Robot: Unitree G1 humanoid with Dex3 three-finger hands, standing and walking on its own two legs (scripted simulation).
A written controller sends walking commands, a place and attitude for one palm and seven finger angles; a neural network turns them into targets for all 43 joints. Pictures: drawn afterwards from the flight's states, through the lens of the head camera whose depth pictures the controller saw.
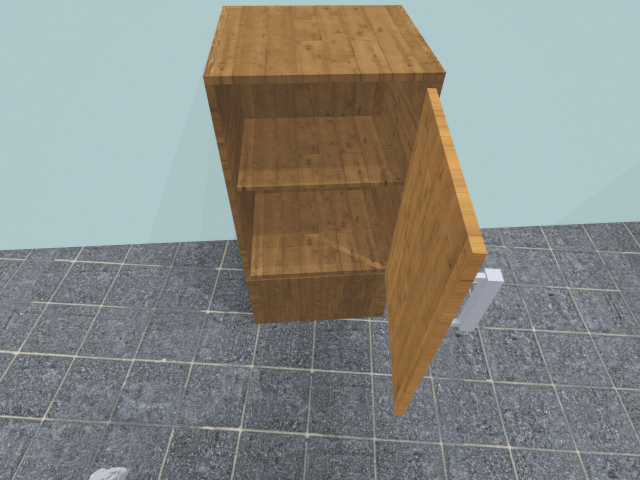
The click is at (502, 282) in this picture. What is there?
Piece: cupboard door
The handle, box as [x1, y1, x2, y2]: [450, 268, 503, 331]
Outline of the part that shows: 499,269 485,268 481,273 477,273 473,281 477,282 458,318 454,318 450,325 458,326 460,330 473,330 503,282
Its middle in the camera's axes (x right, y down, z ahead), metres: +0.23 +0.10 +0.62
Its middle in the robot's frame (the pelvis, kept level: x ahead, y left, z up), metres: +0.40 -0.21 -0.05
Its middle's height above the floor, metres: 0.72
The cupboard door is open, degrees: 82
